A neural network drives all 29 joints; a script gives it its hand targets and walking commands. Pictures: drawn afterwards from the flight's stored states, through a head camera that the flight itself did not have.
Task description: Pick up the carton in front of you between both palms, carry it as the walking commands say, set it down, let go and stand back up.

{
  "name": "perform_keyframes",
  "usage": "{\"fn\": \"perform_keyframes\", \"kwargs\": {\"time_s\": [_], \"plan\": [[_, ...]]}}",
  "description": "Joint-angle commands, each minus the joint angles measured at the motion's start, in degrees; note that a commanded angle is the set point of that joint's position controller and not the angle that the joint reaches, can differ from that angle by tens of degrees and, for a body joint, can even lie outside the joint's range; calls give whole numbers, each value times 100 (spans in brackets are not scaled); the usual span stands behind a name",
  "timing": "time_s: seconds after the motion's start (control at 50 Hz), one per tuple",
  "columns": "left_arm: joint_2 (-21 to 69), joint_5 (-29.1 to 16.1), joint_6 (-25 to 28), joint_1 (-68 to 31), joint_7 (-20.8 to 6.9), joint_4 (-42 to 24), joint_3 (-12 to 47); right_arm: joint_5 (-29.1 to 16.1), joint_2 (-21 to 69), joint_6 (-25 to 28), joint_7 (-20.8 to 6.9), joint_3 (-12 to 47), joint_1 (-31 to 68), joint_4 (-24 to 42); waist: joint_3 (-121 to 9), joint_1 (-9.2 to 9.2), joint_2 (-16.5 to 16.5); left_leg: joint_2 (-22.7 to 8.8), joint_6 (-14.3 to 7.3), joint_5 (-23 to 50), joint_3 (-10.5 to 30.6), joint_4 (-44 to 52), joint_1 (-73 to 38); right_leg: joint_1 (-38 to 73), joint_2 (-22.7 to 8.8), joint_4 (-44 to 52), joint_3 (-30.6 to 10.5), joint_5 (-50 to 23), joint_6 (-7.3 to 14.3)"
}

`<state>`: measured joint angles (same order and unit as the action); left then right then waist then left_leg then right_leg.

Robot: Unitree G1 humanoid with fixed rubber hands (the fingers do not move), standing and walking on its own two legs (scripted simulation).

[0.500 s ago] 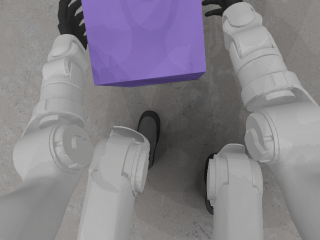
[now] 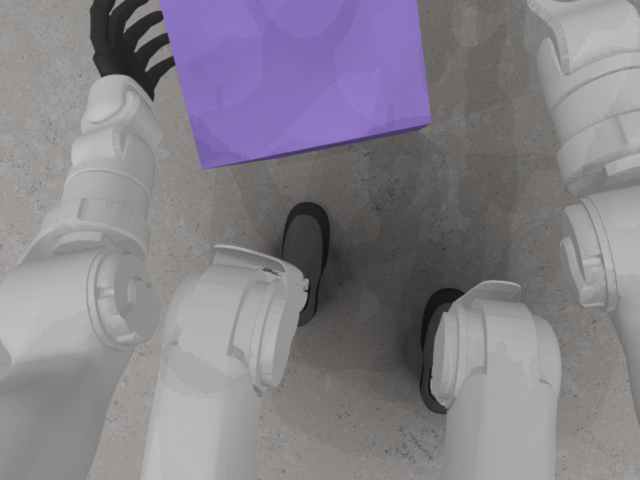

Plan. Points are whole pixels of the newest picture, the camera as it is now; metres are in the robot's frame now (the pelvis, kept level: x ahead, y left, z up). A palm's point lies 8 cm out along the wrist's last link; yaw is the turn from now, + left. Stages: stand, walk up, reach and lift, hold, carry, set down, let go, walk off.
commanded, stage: set down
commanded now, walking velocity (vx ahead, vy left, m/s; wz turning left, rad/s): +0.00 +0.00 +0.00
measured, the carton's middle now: (316, 56) +0.51 +0.11 -0.26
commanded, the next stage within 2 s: let go in 1.02 s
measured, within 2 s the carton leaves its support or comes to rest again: neither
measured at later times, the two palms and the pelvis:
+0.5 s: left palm (3, 48) +0.46 +0.28 -0.04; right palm out of the picture +0.61 -0.08 -0.03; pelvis +0.01 +0.01 +0.08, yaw +0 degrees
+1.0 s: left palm out of the picture +0.45 +0.28 +0.12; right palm out of the picture +0.61 -0.08 +0.12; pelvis +0.04 +0.01 +0.21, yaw -1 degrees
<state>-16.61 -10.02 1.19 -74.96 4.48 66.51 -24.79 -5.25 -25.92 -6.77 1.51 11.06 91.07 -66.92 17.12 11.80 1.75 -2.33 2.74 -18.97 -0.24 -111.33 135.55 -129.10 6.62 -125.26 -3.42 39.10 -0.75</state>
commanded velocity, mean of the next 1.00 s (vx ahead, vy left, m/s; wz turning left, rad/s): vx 0.00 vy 0.00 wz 0.00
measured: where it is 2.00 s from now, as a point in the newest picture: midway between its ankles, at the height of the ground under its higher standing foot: (370, 327)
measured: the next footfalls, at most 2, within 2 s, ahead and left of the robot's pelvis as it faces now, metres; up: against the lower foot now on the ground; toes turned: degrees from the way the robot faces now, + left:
none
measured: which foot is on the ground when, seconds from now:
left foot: down 0.00-1.00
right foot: down 0.00-1.00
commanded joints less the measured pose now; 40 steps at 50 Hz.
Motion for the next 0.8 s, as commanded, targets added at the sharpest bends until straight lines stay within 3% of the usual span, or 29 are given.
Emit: {"fn": "perform_keyframes", "kwargs": {"time_s": [0.0,0.08,0.14,0.28,0.34,0.42,0.62,0.78], "plan": [[31,-305,66,-598,69,-879,233,-78,31,105,2,-8,1910,889,-6479,486,-1871,69,28,1974,-236,-1,-4244,2350,-652,1564,-96,-1885,-3],[9,-413,-100,-286,258,-1492,308,52,-222,21,83,-231,1935,1293,-7353,439,-1943,197,24,2074,-273,229,-5222,2600,-512,1702,217,-1476,31],[-122,-261,-293,-17,429,-2271,226,120,-349,-141,108,-423,1830,1667,-8142,506,-1857,304,21,2080,-436,512,-5974,2954,-346,1886,416,-1273,43],[73,278,-760,-70,618,-3270,228,185,-492,-482,-29,-1026,1162,986,-7340,387,-815,362,140,1409,-578,1103,-6201,2083,-191,2490,537,-480,222],[325,314,-839,65,594,-3315,355,225,-505,-435,-131,-1136,949,749,-7179,313,-615,377,183,1443,-558,1315,-6319,1884,-165,2717,544,-457,250],[517,376,-930,387,560,-3311,328,318,-491,-394,-250,-1212,833,775,-7268,339,-732,425,187,1496,-558,1659,-6376,2058,-147,3050,551,-549,218],[443,481,-1182,994,466,-3937,67,568,-345,-633,-345,-1229,710,1724,-8230,498,-1601,537,77,2020,-709,2522,-6678,3729,-81,3909,574,-1412,-14],[585,567,-1307,1348,342,-4080,82,735,-247,-745,-437,-1434,244,1817,-8126,435,-1532,560,63,2364,-697,3312,-7291,4327,-52,4731,544,-1808,-44]]}}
